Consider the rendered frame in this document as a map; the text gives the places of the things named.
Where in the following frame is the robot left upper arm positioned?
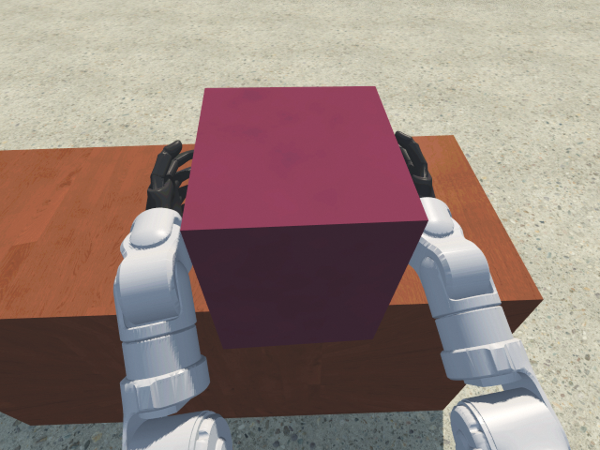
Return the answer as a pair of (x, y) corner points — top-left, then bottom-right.
(128, 411), (233, 450)

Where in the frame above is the robot right upper arm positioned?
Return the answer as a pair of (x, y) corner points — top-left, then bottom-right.
(450, 387), (569, 450)

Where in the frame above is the robot left forearm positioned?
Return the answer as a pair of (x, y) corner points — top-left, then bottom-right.
(113, 208), (210, 450)

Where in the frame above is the carton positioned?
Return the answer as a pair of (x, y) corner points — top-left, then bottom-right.
(180, 86), (428, 350)

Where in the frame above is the pedestal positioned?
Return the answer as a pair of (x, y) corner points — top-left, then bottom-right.
(0, 135), (544, 426)

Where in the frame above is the robot right forearm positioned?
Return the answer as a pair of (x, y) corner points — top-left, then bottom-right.
(408, 197), (571, 450)

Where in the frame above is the robot left hand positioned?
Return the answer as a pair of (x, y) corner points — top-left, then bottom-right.
(145, 140), (194, 218)

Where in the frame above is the robot right hand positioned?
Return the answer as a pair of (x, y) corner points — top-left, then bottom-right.
(395, 131), (436, 198)

